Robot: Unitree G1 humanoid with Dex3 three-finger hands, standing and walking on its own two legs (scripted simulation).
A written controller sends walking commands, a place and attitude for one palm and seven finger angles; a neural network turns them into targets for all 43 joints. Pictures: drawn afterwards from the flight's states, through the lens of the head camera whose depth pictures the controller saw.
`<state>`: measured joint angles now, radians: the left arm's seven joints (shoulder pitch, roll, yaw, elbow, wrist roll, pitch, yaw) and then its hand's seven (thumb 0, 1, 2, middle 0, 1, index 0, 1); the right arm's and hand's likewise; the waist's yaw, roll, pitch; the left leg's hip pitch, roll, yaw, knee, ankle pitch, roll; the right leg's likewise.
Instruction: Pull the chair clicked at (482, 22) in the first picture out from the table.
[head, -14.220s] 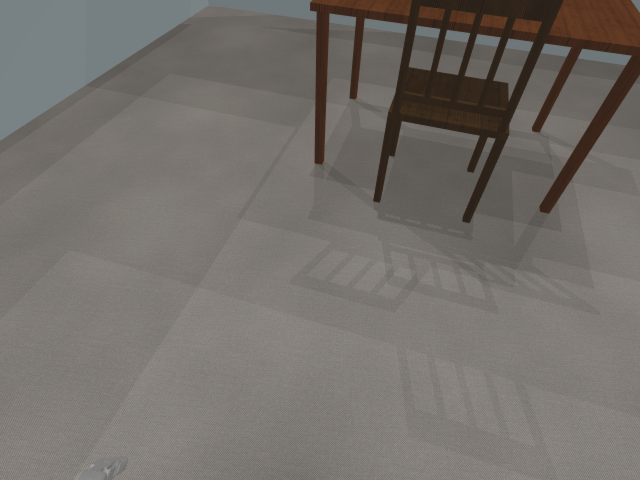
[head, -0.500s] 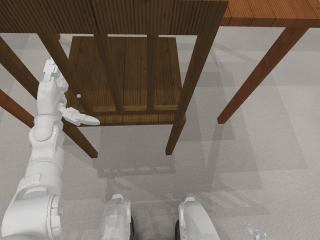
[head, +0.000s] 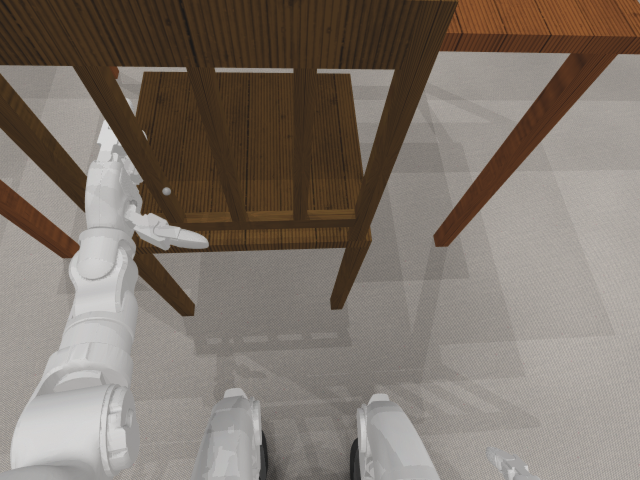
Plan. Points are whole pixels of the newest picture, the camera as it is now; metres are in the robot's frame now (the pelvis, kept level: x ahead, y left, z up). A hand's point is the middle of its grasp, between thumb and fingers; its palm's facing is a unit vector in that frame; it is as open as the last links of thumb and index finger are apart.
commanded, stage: hook a spindle and tug to test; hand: left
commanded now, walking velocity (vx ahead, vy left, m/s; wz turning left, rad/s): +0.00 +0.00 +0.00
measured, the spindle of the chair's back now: (224, 159) +0.49 +0.11 +0.05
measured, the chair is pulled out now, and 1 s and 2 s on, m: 0.00 0.00 0.05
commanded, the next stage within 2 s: step backward, pulling the chair out in 1.44 s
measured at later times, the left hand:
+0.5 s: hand (163, 193) +0.45 +0.18 +0.03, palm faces +0.04 -1.00 -0.04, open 11.8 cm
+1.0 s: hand (165, 190) +0.45 +0.18 +0.03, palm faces +0.04 -1.00 -0.02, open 5.3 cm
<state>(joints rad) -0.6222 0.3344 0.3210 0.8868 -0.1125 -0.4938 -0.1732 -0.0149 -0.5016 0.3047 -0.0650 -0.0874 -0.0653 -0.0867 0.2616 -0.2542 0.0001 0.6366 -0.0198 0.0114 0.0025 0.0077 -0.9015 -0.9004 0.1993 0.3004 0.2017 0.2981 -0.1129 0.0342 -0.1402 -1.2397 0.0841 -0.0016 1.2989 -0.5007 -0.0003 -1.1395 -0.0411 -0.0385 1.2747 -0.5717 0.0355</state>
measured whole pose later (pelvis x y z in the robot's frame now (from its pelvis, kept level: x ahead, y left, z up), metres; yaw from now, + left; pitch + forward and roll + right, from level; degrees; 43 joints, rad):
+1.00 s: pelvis +0.01 +0.00 +0.00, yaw -1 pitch +25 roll -3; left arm -0.55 0.32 0.33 0.80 -0.14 -0.47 -0.16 0.01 0.73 0.81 -0.45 -1.43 -0.43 -1.44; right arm 0.27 -0.24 0.00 0.62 -0.02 0.02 0.02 0.01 -0.90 -0.90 0.20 0.30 0.20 0.30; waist -0.12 0.03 -0.15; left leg -1.21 0.09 0.01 1.28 -0.51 0.00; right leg -1.12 -0.03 -0.03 1.25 -0.57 0.04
